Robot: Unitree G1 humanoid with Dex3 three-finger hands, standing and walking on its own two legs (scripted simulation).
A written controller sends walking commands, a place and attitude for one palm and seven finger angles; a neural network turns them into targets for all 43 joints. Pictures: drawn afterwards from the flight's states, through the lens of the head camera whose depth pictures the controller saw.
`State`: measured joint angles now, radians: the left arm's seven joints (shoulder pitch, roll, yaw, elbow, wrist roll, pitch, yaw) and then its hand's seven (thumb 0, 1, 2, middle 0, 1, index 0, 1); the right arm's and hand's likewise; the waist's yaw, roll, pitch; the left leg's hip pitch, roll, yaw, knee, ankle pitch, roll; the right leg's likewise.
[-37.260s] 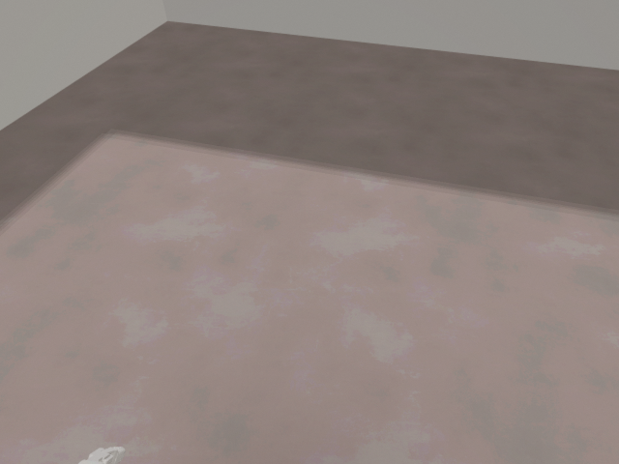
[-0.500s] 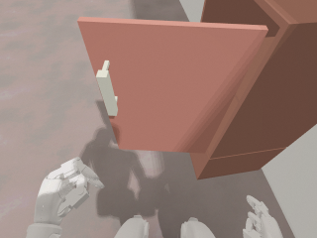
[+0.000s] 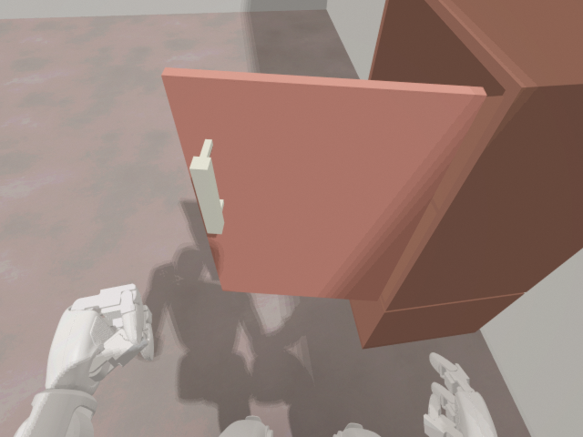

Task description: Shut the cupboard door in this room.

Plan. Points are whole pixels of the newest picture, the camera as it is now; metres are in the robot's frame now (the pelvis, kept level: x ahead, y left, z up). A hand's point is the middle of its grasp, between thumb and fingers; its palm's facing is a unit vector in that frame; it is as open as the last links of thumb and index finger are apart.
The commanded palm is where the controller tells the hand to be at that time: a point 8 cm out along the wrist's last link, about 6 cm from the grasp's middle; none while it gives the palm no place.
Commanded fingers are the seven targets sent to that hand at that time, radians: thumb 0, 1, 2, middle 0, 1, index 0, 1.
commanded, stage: raise the hand and make a fist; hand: left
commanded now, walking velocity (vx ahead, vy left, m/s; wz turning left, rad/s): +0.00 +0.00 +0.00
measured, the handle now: (211, 188) +0.45 +0.16 +0.06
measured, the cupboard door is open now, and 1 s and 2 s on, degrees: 78 78 78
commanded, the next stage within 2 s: bring the fist close to the handle in 0.40 s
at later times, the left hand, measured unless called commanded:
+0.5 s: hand (168, 348) +0.22 +0.17 +0.04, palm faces -0.01 -1.00 -0.02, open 3.1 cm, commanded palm +0.20 +0.23 +0.06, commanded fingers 0.00 0.90 0.90 -1.30 -1.50 -1.30 -1.50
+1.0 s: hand (180, 287) +0.28 +0.17 +0.07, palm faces +0.04 -1.00 -0.01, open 3.1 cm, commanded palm +0.26 +0.21 +0.06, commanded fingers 0.00 0.90 0.90 -1.30 -1.50 -1.30 -1.50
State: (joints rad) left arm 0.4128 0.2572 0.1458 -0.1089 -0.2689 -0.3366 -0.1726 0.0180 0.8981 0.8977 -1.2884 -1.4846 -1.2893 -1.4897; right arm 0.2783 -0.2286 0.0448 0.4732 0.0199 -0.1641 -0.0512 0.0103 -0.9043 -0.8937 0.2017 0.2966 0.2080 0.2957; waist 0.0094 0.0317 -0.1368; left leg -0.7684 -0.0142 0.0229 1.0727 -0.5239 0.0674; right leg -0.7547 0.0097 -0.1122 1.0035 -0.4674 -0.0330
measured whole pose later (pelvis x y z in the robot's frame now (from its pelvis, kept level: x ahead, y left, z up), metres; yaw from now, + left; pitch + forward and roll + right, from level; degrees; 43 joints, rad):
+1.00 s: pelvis +0.00 -0.01 +0.00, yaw +0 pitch +13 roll -2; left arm 0.14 0.22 0.15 0.10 -0.25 -0.34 -0.15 0.02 0.90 0.90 -1.30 -1.50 -1.30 -1.50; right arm 0.28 -0.25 0.03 0.53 0.02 -0.16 -0.04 0.01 -0.91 -0.89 0.20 0.30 0.21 0.30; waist -0.01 0.03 -0.14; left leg -0.77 -0.01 0.03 1.06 -0.51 0.05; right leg -0.77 0.01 -0.11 1.01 -0.47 -0.05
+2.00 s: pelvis -0.01 -0.02 +0.01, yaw -1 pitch +14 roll -1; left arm -0.24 0.20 0.13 0.50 -0.18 -0.43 -0.10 0.01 0.90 0.90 -1.30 -1.50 -1.30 -1.50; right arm 0.26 -0.26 0.01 0.61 0.02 -0.08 -0.03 0.01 -0.91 -0.89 0.20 0.30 0.21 0.30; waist -0.03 0.02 -0.12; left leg -0.77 -0.01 0.04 1.02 -0.48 0.05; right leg -0.79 0.01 -0.09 0.99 -0.44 -0.05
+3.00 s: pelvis -0.02 -0.01 -0.02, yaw -1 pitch +20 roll -2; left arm -0.90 0.39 0.21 1.15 -0.13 -0.41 -0.32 0.01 0.90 0.90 -1.30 -1.50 -1.30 -1.50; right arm 0.35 -0.28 0.03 0.65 0.02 -0.06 -0.02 0.00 -0.91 -0.89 0.20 0.30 0.21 0.30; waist -0.15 0.03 -0.12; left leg -0.99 -0.01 0.04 1.12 -0.48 0.07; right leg -0.99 0.01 -0.09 1.06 -0.43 -0.04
